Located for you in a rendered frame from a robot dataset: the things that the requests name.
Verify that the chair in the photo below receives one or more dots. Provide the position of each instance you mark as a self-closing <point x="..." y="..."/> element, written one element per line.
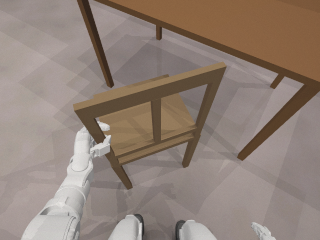
<point x="148" y="117"/>

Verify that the left robot upper arm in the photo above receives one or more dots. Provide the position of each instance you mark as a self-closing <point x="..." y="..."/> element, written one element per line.
<point x="54" y="227"/>

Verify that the robot right hand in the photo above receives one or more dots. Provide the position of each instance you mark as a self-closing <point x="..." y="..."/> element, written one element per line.
<point x="262" y="232"/>

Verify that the robot left forearm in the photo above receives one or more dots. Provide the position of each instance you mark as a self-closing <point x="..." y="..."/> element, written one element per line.
<point x="71" y="196"/>

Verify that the robot thigh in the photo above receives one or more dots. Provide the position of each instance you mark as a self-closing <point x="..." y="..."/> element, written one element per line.
<point x="195" y="231"/>
<point x="127" y="229"/>

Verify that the robot left thigh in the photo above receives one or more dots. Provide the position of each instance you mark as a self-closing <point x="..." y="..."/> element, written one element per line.
<point x="127" y="229"/>

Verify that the robot right thigh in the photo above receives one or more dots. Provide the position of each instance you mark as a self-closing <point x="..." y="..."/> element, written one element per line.
<point x="195" y="231"/>

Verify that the robot left hand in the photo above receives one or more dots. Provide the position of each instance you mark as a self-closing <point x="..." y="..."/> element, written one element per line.
<point x="84" y="142"/>

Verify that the table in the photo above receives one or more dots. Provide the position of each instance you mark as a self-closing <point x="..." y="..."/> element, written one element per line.
<point x="282" y="36"/>

